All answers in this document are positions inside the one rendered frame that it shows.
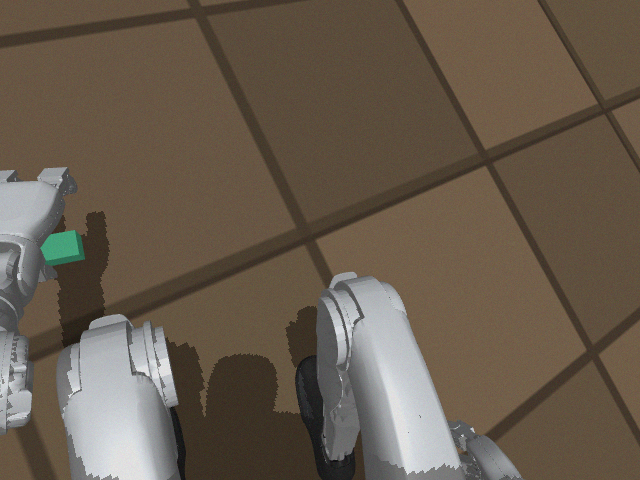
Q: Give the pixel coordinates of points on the left robot hand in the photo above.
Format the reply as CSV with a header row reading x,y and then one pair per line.
x,y
33,209

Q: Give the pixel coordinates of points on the right robot foot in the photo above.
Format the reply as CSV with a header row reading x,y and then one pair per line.
x,y
311,408

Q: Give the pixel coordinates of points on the right robot hand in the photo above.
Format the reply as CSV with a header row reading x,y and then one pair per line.
x,y
486,461

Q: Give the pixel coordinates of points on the small box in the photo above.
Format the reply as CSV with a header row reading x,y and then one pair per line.
x,y
64,247

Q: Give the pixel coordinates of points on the left robot arm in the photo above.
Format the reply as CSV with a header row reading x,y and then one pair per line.
x,y
20,263

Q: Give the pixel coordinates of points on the left robot foot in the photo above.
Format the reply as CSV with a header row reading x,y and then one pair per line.
x,y
180,443

